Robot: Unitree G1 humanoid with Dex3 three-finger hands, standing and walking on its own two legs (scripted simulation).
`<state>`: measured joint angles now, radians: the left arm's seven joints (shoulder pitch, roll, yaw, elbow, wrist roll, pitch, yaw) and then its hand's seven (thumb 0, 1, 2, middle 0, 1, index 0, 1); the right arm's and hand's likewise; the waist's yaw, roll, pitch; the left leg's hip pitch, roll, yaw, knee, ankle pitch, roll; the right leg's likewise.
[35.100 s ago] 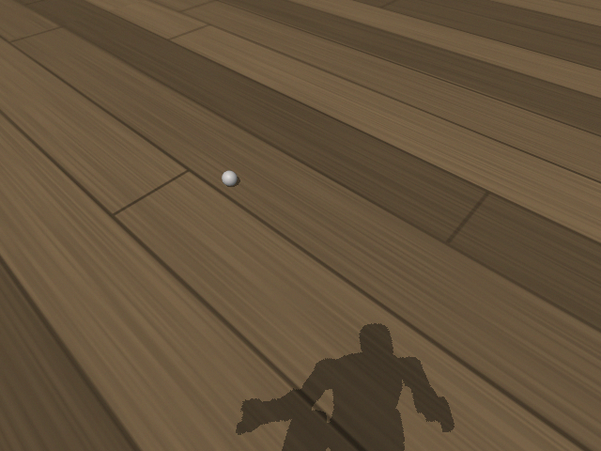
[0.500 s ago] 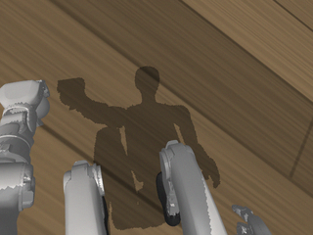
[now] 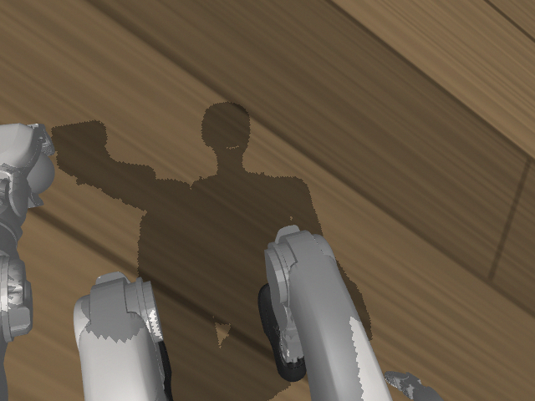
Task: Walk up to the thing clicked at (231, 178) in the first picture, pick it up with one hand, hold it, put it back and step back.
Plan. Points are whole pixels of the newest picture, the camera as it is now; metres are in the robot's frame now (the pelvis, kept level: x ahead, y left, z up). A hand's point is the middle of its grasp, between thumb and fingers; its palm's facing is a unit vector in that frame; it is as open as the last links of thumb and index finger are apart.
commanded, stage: crouch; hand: left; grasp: from above
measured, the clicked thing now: (24, 171) +0.50 +0.25 -0.19
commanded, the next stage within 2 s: lower in 0.14 s
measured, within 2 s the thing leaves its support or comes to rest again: neither
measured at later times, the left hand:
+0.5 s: hand (32, 179) +0.50 +0.25 -0.22, palm faces -0.49 -0.06 -0.87, open 9.6 cm
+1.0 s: hand (49, 182) +0.50 +0.25 -0.27, palm faces -0.48 -0.07 -0.87, open 9.6 cm
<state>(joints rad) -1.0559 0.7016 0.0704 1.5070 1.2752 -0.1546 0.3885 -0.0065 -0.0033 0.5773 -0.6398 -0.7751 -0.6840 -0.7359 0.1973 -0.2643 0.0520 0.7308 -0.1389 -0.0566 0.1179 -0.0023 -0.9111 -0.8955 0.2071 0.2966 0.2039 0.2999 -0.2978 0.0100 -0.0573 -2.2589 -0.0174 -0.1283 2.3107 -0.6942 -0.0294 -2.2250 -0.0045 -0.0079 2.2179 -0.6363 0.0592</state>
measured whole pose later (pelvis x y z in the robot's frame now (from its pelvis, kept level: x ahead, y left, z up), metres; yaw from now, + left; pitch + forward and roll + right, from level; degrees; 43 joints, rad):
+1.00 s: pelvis +0.01 +0.01 -0.04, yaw -4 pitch +34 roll -11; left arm -1.12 0.85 0.11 1.65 1.31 -0.16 0.49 -0.01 0.01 0.53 -0.67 -0.74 -0.71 -0.70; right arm 0.17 -0.30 0.17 0.69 -0.20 -0.12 0.18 0.00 -0.90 -0.89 0.21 0.30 0.20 0.30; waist -0.38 -0.04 0.07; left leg -2.37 -0.02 -0.19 2.49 -0.73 -0.02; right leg -2.31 0.02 -0.05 2.34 -0.65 0.07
